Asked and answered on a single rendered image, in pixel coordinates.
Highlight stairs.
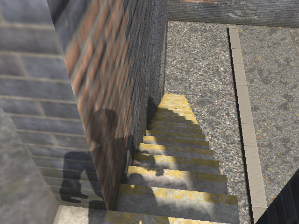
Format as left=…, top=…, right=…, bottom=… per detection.
left=115, top=93, right=240, bottom=224

